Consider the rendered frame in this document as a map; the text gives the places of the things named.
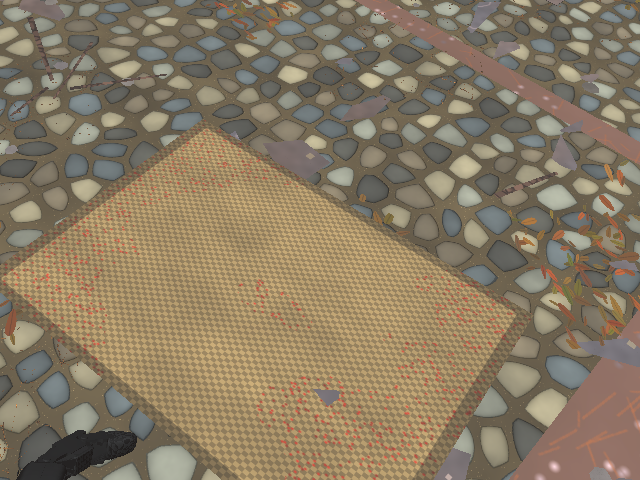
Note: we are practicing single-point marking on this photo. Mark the left robot hand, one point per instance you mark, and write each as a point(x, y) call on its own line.
point(76, 452)

